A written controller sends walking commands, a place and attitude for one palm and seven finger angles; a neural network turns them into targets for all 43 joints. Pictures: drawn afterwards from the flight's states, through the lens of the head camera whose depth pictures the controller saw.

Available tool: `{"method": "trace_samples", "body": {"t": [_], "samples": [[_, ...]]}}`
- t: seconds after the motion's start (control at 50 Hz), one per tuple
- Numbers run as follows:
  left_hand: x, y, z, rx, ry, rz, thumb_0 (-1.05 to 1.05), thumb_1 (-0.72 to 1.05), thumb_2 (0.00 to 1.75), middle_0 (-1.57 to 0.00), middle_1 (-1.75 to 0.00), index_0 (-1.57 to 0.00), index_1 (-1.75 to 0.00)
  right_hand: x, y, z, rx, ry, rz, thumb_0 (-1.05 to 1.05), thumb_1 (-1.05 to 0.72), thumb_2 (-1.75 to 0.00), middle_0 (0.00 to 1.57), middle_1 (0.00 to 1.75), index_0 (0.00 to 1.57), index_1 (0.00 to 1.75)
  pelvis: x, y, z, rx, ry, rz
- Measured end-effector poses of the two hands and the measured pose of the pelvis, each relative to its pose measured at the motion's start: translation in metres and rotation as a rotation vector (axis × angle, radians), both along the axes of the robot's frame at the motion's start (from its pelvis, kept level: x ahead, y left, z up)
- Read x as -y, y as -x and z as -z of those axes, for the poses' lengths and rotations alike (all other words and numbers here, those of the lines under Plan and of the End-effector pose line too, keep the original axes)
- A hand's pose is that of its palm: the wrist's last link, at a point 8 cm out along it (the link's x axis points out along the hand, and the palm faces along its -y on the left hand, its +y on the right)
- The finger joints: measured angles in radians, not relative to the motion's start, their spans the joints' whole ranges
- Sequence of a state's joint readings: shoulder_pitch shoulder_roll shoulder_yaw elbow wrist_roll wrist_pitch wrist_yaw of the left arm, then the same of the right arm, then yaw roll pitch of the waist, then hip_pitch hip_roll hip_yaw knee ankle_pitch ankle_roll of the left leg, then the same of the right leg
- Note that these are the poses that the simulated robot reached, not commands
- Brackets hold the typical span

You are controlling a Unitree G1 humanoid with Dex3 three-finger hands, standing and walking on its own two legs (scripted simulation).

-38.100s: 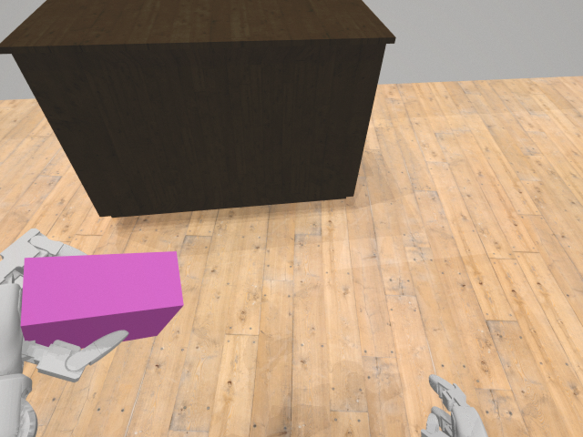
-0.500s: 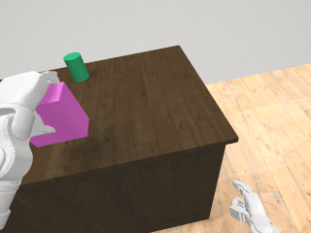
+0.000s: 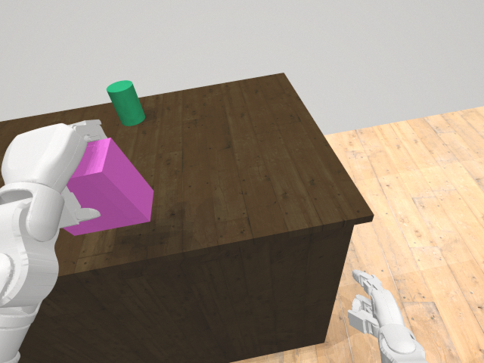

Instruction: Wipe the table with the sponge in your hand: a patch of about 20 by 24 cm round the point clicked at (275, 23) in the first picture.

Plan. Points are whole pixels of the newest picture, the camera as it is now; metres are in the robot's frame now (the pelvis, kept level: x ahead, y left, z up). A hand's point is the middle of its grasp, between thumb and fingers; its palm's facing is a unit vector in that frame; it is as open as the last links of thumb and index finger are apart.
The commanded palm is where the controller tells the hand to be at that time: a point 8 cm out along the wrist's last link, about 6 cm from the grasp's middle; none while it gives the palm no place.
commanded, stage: bring the sponge back beside the body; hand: left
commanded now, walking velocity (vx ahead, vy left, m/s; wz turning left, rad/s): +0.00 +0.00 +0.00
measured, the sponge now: (99, 199) +0.26 +0.28 +0.18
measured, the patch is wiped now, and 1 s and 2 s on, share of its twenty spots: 1.00 1.00 1.00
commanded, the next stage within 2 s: step back with the hand held close in 1.10 s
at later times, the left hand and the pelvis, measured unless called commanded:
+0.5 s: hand (67, 206) +0.22 +0.27 +0.22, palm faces +0.20 -0.04 -0.98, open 10.2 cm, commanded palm +0.16 +0.28 +0.30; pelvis +0.00 -0.01 +0.00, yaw +0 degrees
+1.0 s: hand (42, 218) +0.19 +0.29 +0.22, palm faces +0.26 -0.04 -0.96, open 10.2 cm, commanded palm +0.14 +0.29 +0.29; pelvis -0.01 +0.01 +0.00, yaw -1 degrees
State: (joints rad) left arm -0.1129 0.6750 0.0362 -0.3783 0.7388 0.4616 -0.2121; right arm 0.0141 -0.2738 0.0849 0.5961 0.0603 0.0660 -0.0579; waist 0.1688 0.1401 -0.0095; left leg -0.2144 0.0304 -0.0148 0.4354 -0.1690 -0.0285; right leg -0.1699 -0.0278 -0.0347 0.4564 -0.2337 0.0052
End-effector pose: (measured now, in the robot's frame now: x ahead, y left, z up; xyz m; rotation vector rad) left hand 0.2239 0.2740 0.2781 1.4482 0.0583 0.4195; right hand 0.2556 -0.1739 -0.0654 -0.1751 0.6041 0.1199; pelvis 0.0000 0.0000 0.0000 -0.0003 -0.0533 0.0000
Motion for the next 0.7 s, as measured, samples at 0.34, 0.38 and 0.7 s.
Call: {"method": "trace_samples", "body": {"t": [0.34,0.38,0.7], "samples": [[-0.001,0.026,0.005,-0.020,-0.021,-0.025,-0.01,-0.52,1.04,-0.71,-1.33,-0.74,-1.32,0.019,0.008,0.004,0.004,0.018,0.033,0.01,-0.91,-0.90,0.20,0.30,0.20,0.30,0.006,0.002,0.002,0.012,0.001,0.006],[-0.001,0.028,0.008,-0.030,-0.020,-0.021,-0.01,-0.52,1.04,-0.71,-1.33,-0.74,-1.32,0.020,0.009,0.004,0.008,0.020,0.036,0.01,-0.91,-0.90,0.20,0.30,0.20,0.30,0.007,0.003,0.002,0.012,0.001,0.005],[-0.004,0.055,0.011,-0.006,-0.031,0.003,-0.01,-0.52,1.04,-0.72,-1.33,-0.74,-1.32,0.015,0.015,0.003,0.021,0.024,0.041,0.01,-0.90,-0.90,0.20,0.30,0.20,0.30,0.001,0.005,0.003,0.026,0.004,0.013]]}}
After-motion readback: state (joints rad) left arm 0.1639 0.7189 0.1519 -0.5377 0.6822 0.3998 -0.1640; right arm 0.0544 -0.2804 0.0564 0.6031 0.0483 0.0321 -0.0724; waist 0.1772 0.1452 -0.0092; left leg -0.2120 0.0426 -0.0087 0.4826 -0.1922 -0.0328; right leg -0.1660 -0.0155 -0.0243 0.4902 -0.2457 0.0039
